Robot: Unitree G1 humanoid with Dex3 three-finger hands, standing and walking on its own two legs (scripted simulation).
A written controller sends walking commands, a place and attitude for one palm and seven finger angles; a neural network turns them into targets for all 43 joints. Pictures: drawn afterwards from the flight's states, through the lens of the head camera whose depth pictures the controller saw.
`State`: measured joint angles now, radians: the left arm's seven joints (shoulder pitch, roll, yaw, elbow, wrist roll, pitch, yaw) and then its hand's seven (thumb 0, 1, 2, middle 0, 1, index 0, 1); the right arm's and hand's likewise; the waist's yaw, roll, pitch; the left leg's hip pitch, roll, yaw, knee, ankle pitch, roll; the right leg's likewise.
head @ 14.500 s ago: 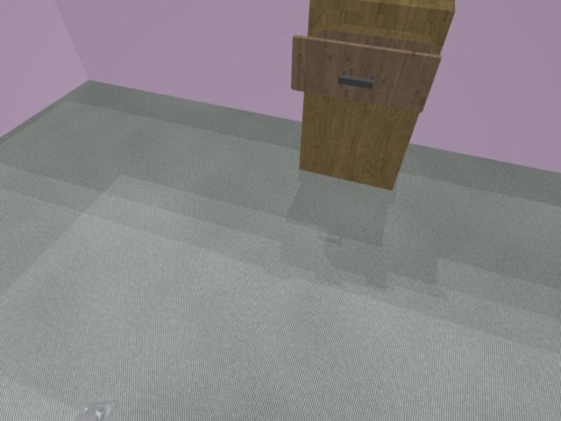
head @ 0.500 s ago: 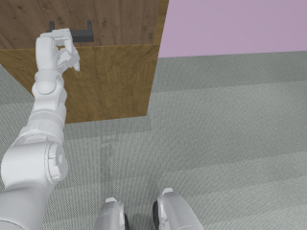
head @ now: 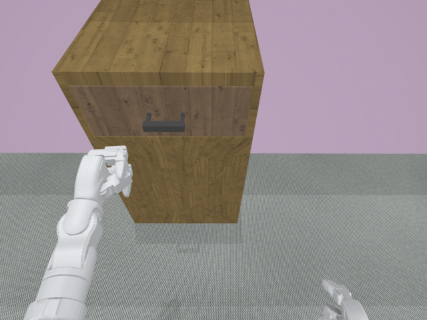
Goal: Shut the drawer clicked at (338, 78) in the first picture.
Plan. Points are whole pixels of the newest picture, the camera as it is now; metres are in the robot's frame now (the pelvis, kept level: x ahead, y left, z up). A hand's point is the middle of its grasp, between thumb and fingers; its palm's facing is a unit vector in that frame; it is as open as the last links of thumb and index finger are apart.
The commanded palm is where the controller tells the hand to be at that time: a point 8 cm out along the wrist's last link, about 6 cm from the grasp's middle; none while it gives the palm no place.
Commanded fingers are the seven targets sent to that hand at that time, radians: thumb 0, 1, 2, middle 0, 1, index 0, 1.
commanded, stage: draw the hand back to the body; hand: left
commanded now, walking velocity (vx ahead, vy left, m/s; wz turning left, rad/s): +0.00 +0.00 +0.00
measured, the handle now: (164, 121) +0.61 +0.15 -0.02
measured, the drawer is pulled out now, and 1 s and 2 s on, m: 0.00 0.00 0.00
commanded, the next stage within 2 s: step back with the hand held close in 0.82 s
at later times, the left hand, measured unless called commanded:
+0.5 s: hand (40, 228) +0.21 +0.22 +0.17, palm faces +0.31 -0.89 -0.33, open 3.3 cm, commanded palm +0.16 +0.27 +0.19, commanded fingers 0.00 0.90 0.90 -1.40 -1.60 -1.40 -1.60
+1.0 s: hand out of the picture +0.18 +0.24 +0.20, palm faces +0.39 -0.83 -0.40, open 3.3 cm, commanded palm +0.13 +0.28 +0.21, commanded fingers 0.00 0.90 0.90 -1.40 -1.60 -1.40 -1.60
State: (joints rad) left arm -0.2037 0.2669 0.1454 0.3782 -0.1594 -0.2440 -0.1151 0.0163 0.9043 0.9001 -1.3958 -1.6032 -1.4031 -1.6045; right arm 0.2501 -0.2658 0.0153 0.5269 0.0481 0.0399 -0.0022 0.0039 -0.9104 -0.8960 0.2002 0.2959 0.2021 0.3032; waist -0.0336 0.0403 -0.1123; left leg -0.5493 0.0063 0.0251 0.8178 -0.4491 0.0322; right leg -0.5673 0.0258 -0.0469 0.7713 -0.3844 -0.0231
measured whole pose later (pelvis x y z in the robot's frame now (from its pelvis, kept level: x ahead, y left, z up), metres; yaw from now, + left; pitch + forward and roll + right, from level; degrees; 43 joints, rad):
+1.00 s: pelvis -0.01 +0.00 +0.04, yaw +0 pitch -4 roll -1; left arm 0.52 0.34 0.30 -0.47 -0.06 -0.11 0.09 0.02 0.89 0.90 -1.40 -1.60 -1.41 -1.60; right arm 0.21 -0.23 0.04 0.62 -0.01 -0.10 -0.07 0.01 -0.91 -0.90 0.20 0.30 0.20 0.30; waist 0.06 0.07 0.01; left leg -0.08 0.00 0.04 0.44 -0.29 0.03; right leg -0.10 0.03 -0.03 0.40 -0.22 -0.02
